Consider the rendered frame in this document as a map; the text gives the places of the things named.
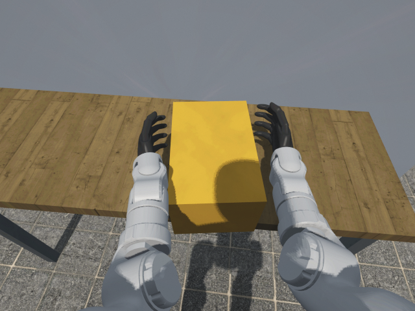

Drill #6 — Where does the robot left forearm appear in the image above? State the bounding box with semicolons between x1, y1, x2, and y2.
101;152;171;296

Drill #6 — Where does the right robot upper arm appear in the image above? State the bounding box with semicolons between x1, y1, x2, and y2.
278;232;415;311

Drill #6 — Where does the right robot hand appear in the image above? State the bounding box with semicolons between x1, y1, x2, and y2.
254;102;293;152

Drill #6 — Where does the left robot hand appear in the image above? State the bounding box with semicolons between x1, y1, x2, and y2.
137;111;168;156

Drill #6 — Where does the robot right forearm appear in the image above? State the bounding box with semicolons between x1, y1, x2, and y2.
269;147;346;248

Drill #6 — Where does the table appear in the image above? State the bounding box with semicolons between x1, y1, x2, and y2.
0;87;415;262

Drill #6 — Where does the carton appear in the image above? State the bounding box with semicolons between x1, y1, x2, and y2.
168;101;267;234

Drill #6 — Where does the left robot upper arm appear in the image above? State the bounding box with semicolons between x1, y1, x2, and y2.
78;251;182;311

